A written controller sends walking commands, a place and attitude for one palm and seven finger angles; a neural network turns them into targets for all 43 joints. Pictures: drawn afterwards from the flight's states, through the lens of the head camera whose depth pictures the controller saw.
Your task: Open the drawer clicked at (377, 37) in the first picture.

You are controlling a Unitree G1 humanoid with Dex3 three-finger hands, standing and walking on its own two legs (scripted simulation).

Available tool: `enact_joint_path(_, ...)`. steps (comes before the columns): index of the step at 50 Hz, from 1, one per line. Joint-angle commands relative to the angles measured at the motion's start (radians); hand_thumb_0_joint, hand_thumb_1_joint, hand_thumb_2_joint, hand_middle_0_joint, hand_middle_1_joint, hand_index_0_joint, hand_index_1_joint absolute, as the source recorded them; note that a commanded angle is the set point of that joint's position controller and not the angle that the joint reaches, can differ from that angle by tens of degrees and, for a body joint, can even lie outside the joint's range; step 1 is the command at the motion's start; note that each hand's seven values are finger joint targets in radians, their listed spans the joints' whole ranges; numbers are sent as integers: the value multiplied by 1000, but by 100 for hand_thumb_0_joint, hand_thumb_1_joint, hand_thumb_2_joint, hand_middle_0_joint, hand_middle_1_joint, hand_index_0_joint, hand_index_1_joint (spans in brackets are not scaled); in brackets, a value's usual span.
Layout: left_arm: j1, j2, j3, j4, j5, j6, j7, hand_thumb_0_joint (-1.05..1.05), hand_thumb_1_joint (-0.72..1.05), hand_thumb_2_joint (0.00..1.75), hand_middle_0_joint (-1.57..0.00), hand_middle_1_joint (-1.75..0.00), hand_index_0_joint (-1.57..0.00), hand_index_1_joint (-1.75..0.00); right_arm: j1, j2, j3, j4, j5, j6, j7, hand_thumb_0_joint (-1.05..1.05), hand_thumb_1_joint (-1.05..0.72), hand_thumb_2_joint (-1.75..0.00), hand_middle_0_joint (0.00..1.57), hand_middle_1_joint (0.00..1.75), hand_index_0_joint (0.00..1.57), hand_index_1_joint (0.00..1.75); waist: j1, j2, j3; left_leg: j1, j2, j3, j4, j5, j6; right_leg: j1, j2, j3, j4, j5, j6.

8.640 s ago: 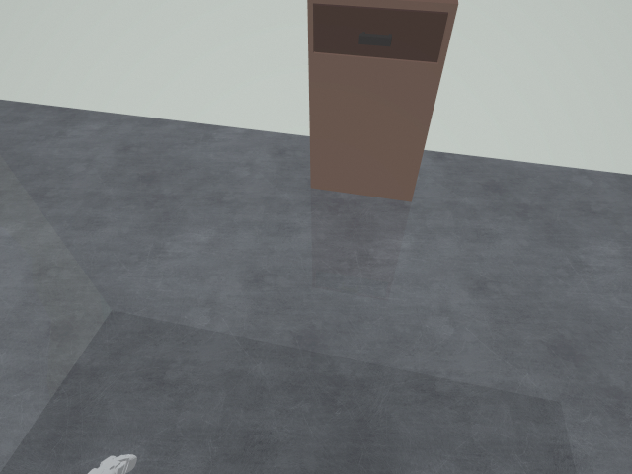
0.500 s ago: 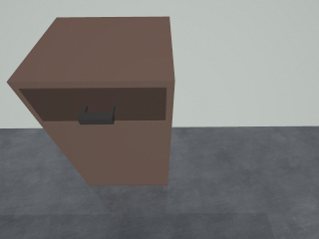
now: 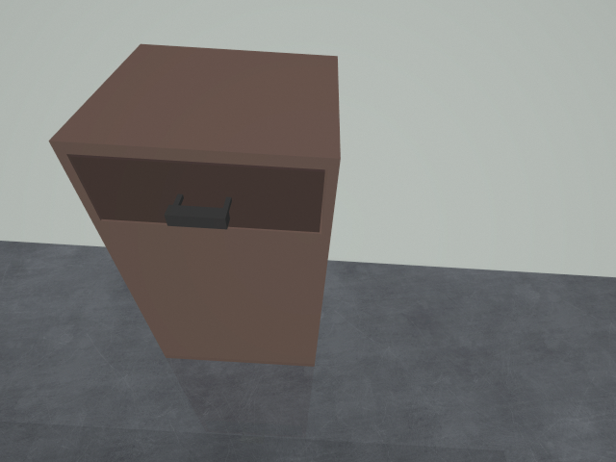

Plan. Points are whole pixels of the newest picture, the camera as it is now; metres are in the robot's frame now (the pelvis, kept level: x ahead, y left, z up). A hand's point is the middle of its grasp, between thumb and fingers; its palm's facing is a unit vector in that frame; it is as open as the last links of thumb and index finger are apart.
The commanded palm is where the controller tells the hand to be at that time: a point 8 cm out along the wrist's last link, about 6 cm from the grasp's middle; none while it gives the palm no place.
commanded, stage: come to a stop and stand still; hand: left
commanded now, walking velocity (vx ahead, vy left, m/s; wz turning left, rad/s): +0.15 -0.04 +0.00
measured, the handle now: (200, 208) +0.54 +0.25 -0.02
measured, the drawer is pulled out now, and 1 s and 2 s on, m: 0.00 0.00 0.00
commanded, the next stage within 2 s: look again from close up in 0.66 s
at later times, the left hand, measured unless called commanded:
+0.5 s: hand out of the picture -0.05 +0.10 -0.18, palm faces +0.09 -0.99 -0.08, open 7.4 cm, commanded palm none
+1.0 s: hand out of the picture +0.02 +0.17 -0.17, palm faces +0.02 -0.97 -0.25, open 7.4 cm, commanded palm none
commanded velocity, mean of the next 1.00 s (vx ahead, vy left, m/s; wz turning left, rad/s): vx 0.01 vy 0.00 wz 0.00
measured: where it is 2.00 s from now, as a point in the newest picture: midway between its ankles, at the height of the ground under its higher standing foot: outside the picture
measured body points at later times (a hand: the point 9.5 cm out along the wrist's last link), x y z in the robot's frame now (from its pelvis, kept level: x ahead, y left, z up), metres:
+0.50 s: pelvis +0.01 -0.03 +0.00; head +0.02 -0.02 +0.45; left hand -0.05 +0.15 -0.17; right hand +0.01 -0.24 -0.16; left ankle +0.02 +0.10 -0.74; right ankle -0.04 -0.09 -0.74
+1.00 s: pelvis +0.02 -0.02 +0.00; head +0.02 -0.02 +0.45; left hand +0.02 +0.22 -0.15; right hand +0.02 -0.24 -0.16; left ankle +0.02 +0.10 -0.74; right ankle -0.04 -0.09 -0.74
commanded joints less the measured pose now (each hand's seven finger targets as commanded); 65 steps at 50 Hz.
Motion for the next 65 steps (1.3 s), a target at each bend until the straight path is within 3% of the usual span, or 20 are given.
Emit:
enact_joint_path(1,45,18,-2,-33,17,-18,-20,0,90,90,-20,-30,-20,-30,-3,-130,-11,-47,-2,-16,-8,0,-90,-90,20,30,20,30,12,254,170,-318,258,-267,-377,-415,146,54,-1,35,223,-117,22)
enact_joint_path(4,79,-8,-9,-21,13,-30,-24,0,90,90,-20,-30,-20,-30,14,-144,-13,-46,-3,-27,-8,0,-90,-90,20,30,20,30,10,159,180,-232,258,-252,-333,-318,164,-24,-11,49,236,-168,21)
enact_joint_path(7,145,-23,-17,5,5,-59,-20,0,90,90,-20,-30,-20,-30,62,-134,-9,-20,0,-30,-10,0,-90,-90,20,30,20,30,16,84,108,-156,194,-188,-177,-226,118,117,-12,52,-108,-87,34)
enact_joint_path(8,172,4,-14,24,5,-67,-15,0,90,90,-20,-30,-20,-30,71,-106,-5,-13,9,-34,-9,0,-90,-90,20,30,20,30,18,-13,89,-186,134,-131,-85,-160,85,181,-51,140,-197,-61,23)
enact_joint_path(10,231,86,-7,53,-1,-77,-5,0,90,90,-20,-30,-20,-30,61,-51,10,-30,18,-44,-7,0,-90,-90,20,30,20,30,13,-195,74,-264,15,2,129,-122,22,240,-266,396,-317,120,-57)
enact_joint_path(11,218,90,-12,54,-3,-76,-8,0,90,90,-20,-30,-20,-30,42,-52,9,-28,13,-47,-2,0,-90,-90,20,30,20,30,5,-116,46,-228,16,-5,160,-156,13,234,-276,371,-287,238,-96)
enact_joint_path(12,205,68,-11,66,-5,-89,-4,0,90,90,-20,-30,-20,-30,25,-51,8,-14,11,-42,-5,0,-90,-90,20,30,20,30,7,-210,42,-249,31,-13,206,-168,8,248,-245,361,-271,414,-94)
enact_joint_path(15,177,28,-25,74,-7,-86,6,0,90,90,-20,-30,-20,-30,42,-26,15,25,23,-37,-12,0,-90,-90,20,30,20,30,-13,-78,47,-187,48,-20,198,-122,3,226,-222,265,-238,580,-113)
enact_joint_path(18,160,24,-29,84,-11,-77,6,0,90,90,-20,-30,-20,-30,91,-1,21,69,26,-38,-16,0,-90,-90,20,30,20,30,-38,-4,44,-2,40,-10,-1,75,2,124,-160,195,-212,404,-70)
enact_joint_path(20,184,-12,-36,93,-15,-72,5,0,90,90,-20,-30,-20,-30,109,-34,21,82,19,-51,-25,0,-90,-90,20,30,20,30,-26,81,46,58,113,-76,-41,270,29,80,-91,157,-196,254,-18)
enact_joint_path(24,207,-26,-43,120,-12,-62,11,0,90,90,-20,-30,-20,-30,73,-35,25,90,20,-42,-34,0,-90,-90,20,30,20,30,-13,108,126,2,126,-70,-45,226,29,83,-84,169,-243,185,-1)
enact_joint_path(37,179,-19,-44,110,-15,-65,15,0,90,90,-20,-30,-20,-30,87,-47,30,92,15,-44,-35,0,-90,-90,20,30,20,30,-11,50,76,12,126,-75,-100,226,23,165,-87,156,-243,227,1)
enact_joint_path(38,149,151,-54,26,4,-78,19,0,90,90,-20,-30,-20,-30,38,-140,5,-16,21,-28,-14,0,-90,-90,20,30,20,30,-41,60,192,-15,74,-108,-29,128,1,27,-80,195,-277,99,28)
enact_joint_path(39,122,74,-36,24,-4,-82,28,0,90,90,-20,-30,-20,-30,43,-107,5,-39,6,-39,-17,0,-90,-90,20,30,20,30,-41,119,121,-64,99,-85,25,78,9,21,-118,206,-233,45,11)
enact_joint_path(40,122,87,-23,24,0,-87,28,0,90,90,-20,-30,-20,-30,53,-95,-4,-25,1,-45,-27,0,-90,-90,20,30,20,30,-46,142,46,-59,90,-96,48,136,19,76,-127,225,-214,190,-9)
enact_joint_path(43,166,76,-38,16,-6,-89,34,0,90,90,-20,-30,-20,-30,117,-67,9,-26,8,-45,-25,0,-90,-90,20,30,20,30,-38,-63,-82,-82,67,-58,81,122,21,251,-142,221,-154,604,12)
enact_joint_path(45,173,84,-27,12,-10,-85,39,0,90,90,-20,-30,-20,-30,101,-83,-1,-32,12,-39,-26,0,-90,-90,20,30,20,30,-29,-135,-45,-134,55,-43,94,59,24,284,-155,209,-123,777,19)
enact_joint_path(47,173,91,-27,-3,-10,-76,41,0,90,90,-20,-30,-20,-30,89,-88,-2,-36,16,-31,-27,0,-90,-90,20,30,20,30,-27,-105,-14,-135,57,-33,80,56,25,279,-155,197,-105,818,12)
enact_joint_path(53,152,82,-41,-35,-11,-55,36,0,90,90,-20,-30,-20,-30,72,-100,4,-21,11,-24,-19,0,-90,-90,20,30,20,30,-23,94,63,-28,108,-66,19,302,36,134,-82,167,-132,364,6)
enact_joint_path(65,130,80,-47,-25,-7,-45,26,0,90,90,-20,-30,-20,-30,27,-138,8,-12,13,-30,-10,0,-90,-90,20,30,20,30,-23,78,89,-57,126,-106,-100,83,42,111,-70,158,-185,70,24)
